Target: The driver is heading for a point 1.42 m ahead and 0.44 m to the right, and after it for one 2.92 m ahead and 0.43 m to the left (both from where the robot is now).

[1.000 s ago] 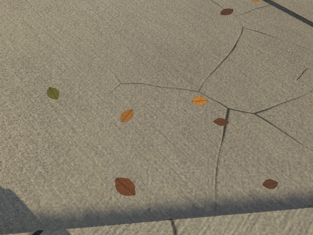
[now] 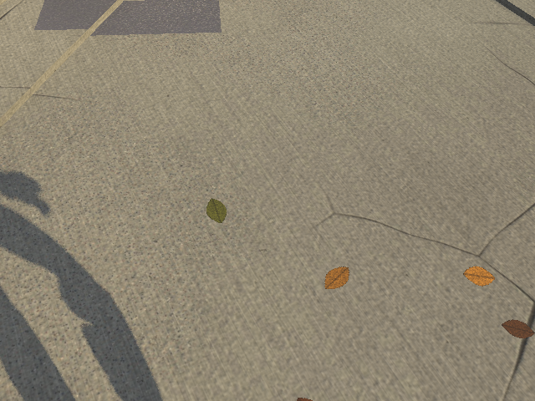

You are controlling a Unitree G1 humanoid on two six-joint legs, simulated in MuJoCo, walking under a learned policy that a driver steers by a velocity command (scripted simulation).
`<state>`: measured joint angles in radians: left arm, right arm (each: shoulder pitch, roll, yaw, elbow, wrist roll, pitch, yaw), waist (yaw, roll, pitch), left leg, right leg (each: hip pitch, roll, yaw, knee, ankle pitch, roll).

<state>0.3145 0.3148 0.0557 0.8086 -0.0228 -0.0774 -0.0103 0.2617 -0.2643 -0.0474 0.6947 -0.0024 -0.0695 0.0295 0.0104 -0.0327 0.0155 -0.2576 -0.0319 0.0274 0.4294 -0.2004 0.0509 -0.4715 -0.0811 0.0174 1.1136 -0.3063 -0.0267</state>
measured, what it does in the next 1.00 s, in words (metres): goes down: right foot 0.11 m lower, then left foot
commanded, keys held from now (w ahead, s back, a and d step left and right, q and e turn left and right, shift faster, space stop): w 0.80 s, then w+e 0.20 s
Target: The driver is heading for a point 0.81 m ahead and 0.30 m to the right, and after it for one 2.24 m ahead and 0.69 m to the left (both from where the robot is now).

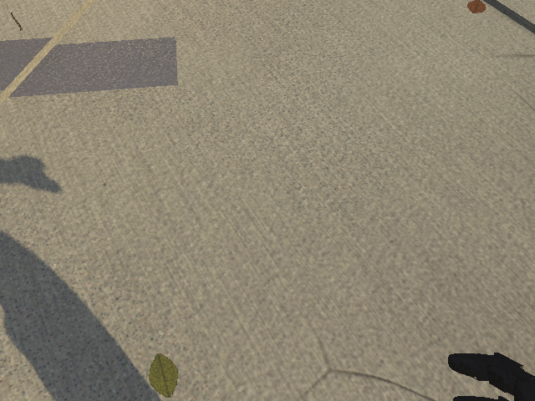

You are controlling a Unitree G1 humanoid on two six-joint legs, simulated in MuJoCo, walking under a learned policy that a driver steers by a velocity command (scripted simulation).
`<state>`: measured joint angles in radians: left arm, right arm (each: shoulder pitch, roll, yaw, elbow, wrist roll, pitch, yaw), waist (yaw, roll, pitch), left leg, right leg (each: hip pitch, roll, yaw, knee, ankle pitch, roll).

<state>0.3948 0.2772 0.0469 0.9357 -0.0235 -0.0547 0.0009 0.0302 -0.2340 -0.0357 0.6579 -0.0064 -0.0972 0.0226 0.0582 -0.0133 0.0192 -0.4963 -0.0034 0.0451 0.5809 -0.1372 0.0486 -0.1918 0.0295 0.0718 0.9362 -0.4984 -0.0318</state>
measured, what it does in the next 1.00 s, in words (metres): walks ahead, turning right: right foot, then left foot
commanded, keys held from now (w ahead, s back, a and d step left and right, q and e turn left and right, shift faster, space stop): w+e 0.88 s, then w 0.12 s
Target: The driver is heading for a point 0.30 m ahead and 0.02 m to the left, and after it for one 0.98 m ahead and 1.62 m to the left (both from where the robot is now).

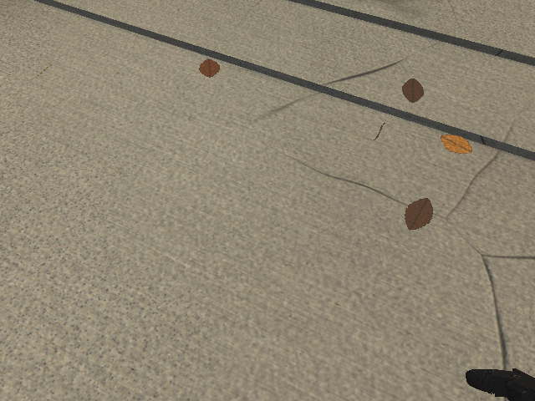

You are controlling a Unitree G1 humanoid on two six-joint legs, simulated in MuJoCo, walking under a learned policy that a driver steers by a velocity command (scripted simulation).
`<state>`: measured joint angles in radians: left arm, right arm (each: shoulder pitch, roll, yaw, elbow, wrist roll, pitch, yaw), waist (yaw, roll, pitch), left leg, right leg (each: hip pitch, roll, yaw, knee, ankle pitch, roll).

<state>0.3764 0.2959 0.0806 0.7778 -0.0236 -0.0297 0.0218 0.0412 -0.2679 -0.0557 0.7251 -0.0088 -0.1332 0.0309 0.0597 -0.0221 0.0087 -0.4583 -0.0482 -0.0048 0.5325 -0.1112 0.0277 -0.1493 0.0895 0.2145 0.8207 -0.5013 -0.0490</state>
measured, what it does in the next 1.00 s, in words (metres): walks ahead, turning left: right foot, then left foot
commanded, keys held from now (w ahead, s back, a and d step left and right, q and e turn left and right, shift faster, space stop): w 0.12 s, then q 0.88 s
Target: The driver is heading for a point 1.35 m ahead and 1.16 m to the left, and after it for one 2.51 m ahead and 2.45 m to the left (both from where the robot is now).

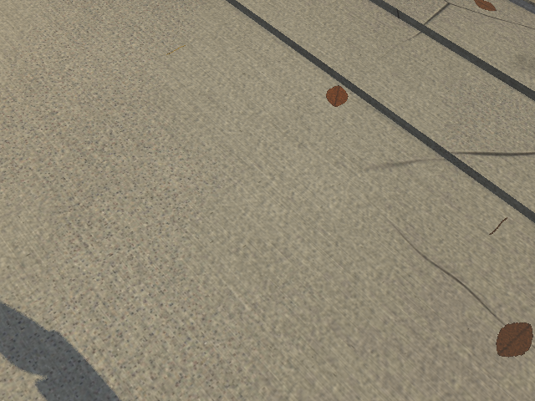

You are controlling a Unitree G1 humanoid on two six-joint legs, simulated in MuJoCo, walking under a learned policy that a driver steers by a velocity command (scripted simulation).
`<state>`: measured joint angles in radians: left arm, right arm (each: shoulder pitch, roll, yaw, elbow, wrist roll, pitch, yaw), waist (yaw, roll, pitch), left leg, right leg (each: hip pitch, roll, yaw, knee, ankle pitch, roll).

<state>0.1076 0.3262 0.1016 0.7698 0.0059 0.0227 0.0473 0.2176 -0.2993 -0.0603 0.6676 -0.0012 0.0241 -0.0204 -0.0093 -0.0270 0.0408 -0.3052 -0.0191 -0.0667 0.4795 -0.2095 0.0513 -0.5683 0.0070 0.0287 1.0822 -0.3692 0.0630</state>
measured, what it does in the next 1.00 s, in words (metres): walks ahead, turning left: right foot, then left foot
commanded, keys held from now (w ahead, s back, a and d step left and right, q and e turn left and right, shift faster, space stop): q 0.34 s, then w+q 0.66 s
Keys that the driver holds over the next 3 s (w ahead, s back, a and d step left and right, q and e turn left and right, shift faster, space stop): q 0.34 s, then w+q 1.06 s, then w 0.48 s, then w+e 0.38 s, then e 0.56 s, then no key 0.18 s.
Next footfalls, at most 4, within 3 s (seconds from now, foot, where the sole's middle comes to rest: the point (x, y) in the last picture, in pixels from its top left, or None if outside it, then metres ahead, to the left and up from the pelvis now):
0.28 right None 0.07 -0.14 -0.78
0.74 left None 0.07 0.17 -0.78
1.22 right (161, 390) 0.47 0.22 -0.78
1.72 left None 0.44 0.61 -0.78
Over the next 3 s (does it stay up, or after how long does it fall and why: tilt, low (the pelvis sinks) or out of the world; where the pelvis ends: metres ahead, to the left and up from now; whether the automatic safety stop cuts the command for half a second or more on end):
stays up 0.78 0.81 0.00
